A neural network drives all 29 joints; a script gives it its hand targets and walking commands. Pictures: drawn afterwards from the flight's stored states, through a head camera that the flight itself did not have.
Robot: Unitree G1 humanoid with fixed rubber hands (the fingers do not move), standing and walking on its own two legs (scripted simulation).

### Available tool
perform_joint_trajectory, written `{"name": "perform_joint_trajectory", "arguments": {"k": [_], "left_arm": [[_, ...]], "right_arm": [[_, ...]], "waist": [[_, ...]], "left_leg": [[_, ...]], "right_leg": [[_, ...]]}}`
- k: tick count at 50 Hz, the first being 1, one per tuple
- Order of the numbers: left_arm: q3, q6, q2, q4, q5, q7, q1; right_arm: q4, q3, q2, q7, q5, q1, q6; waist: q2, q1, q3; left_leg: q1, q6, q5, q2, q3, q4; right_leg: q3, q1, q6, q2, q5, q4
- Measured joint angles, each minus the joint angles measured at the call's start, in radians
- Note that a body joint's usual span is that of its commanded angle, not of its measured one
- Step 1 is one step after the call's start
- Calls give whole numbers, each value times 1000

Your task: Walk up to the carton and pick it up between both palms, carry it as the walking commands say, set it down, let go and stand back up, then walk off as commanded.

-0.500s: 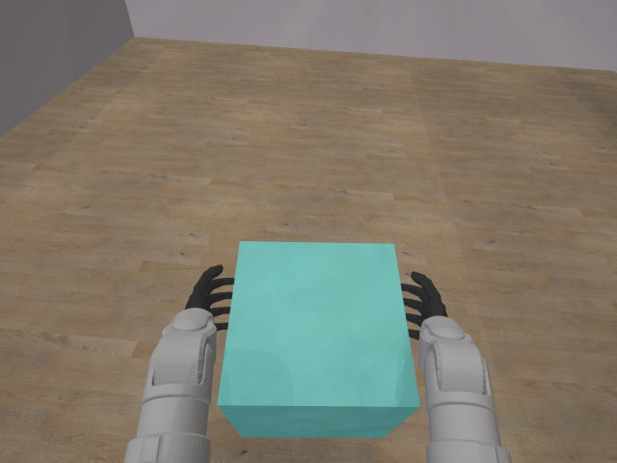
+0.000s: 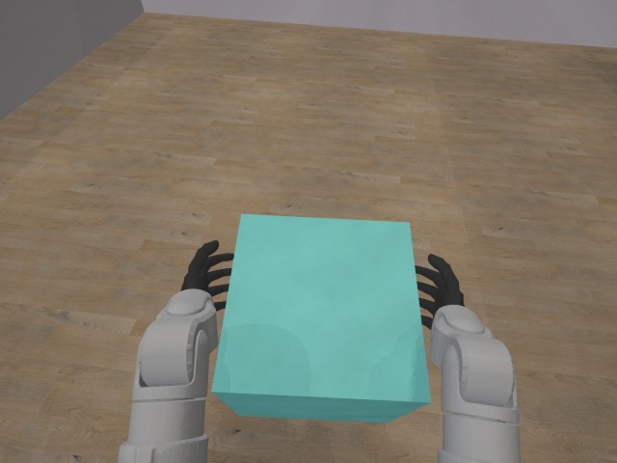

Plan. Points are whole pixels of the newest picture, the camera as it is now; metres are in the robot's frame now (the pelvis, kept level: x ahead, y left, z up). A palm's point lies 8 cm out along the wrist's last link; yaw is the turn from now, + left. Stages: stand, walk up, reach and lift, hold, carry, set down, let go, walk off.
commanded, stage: carry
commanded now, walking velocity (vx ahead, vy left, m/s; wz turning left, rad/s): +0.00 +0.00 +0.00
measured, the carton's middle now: (318, 325) +0.30 -0.01 +0.00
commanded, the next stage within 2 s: none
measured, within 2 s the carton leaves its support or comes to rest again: neither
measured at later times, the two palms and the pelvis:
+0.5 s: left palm (187, 318) +0.25 +0.14 +0.10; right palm (452, 319) +0.26 -0.16 +0.10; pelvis -0.01 -0.01 +0.00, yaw +2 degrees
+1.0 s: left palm (162, 394) +0.18 +0.16 +0.07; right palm (445, 383) +0.20 -0.14 +0.07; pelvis -0.08 -0.01 -0.02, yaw +3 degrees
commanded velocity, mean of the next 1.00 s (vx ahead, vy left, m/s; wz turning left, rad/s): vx -0.12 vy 0.00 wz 0.00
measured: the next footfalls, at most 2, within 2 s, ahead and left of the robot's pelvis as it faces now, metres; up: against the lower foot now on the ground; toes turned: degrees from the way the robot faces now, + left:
left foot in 1.22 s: -0.10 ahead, +0.12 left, +0.00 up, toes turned +8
right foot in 1.94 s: -0.03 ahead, -0.11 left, +0.00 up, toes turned -8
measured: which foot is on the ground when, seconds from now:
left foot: down 0.00-0.98, up 1.00-1.00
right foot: down 0.00-1.00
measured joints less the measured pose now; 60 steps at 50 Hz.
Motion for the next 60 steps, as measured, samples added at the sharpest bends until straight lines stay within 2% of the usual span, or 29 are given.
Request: {"name": "perform_joint_trajectory", "arguments": {"k": [4,7,12,17,24,30,43,46,48,49,51,54,57,60], "left_arm": [[-8,95,5,-110,-14,4,24],[-6,148,7,-148,-18,8,41],[-7,208,8,-171,-18,17,46],[-5,233,6,-154,-13,20,31],[0,237,3,-130,-2,15,13],[5,227,-1,-128,7,11,-5],[5,217,0,-156,-8,27,-2],[9,213,0,-155,-15,30,-3],[8,210,0,-151,-20,34,-2],[4,210,0,-147,-21,35,-1],[-9,210,0,-137,-25,42,1],[-18,212,1,-123,-20,46,7],[-14,211,0,-126,-6,37,5],[-9,205,-2,-123,13,25,-6]], "right_arm": [[-103,27,1,-23,25,20,95],[-120,42,1,-30,25,18,148],[-128,47,2,-24,10,7,210],[-117,39,4,-20,-5,-6,238],[-104,31,7,-19,-15,-23,249],[-103,22,10,-18,-19,-42,241],[-117,27,12,-17,-19,-46,223],[-117,31,13,-17,-27,-50,222],[-119,32,12,-17,-30,-48,223],[-122,32,11,-18,-29,-42,224],[-125,24,8,-18,-22,-27,223],[-113,19,6,-21,-13,-19,220],[-113,23,7,-35,-1,-26,221],[-109,22,10,-41,-2,-44,219]], "waist": [[-8,-12,-5],[-24,-2,-8],[-12,18,-23],[-4,19,-36],[-3,9,-34],[-4,7,-9],[-24,24,49],[-13,28,56],[4,31,59],[5,31,57],[-10,29,48],[-19,14,41],[-26,3,23],[-27,-3,-7]], "left_leg": [[69,23,154,-17,55,-162],[72,17,146,-21,54,-159],[78,4,146,-10,40,-163],[86,3,159,-12,35,-180],[88,5,170,-15,36,-192],[47,9,157,-15,35,-138],[-30,43,194,-39,50,-91],[-46,43,212,-36,47,-87],[-55,37,221,-28,39,-83],[-65,32,194,-28,37,-71],[-112,24,50,-43,38,55],[-134,20,-9,-50,44,241],[-55,11,-39,-51,52,178],[75,16,-14,-55,57,-49]], "right_leg": [[-12,-29,1,-15,-23,45],[-15,-24,0,-20,-26,46],[-29,-4,-10,-7,-12,19],[-34,5,-13,-8,-4,5],[-34,6,-10,-10,7,-6],[-34,-30,-7,-15,0,41],[-19,-123,22,-47,10,120],[-9,-132,34,-41,-44,152],[-16,-132,22,-32,-4,136],[-20,-133,12,-33,35,122],[-24,-142,-9,-48,65,110],[-29,-131,-10,-63,95,53],[-27,-133,-3,-72,139,1],[-30,-156,3,-75,164,-14]]}}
